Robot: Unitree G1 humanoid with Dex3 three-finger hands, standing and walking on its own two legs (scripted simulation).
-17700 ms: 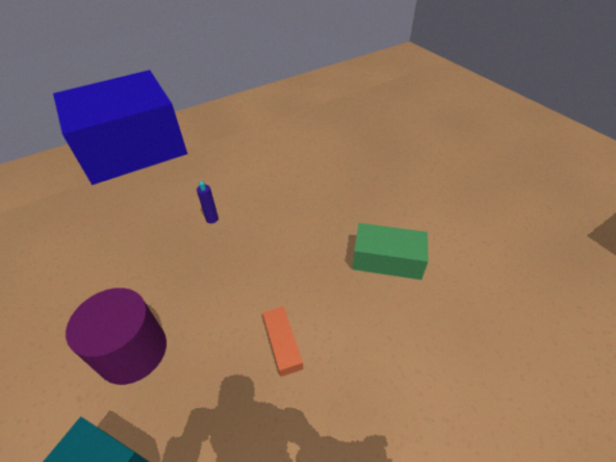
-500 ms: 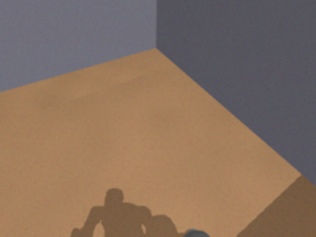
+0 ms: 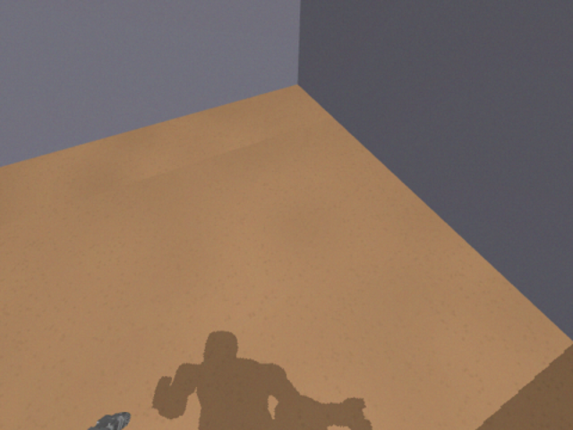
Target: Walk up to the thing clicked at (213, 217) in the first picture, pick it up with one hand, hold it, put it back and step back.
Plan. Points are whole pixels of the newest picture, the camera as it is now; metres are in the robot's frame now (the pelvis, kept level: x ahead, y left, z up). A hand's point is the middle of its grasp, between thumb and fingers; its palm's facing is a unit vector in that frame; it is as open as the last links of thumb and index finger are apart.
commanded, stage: walk up
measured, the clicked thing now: out of the picture +0.34 +1.36 -0.65
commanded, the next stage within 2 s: stand in 0.50 s
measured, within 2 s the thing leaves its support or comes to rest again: neither
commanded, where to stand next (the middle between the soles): +0.03 +0.01 m, yaw -1 degrees
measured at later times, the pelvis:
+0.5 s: pelvis +0.01 +0.00 +0.02, yaw +1 degrees
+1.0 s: pelvis +0.02 -0.01 +0.02, yaw +1 degrees
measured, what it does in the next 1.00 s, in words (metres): stands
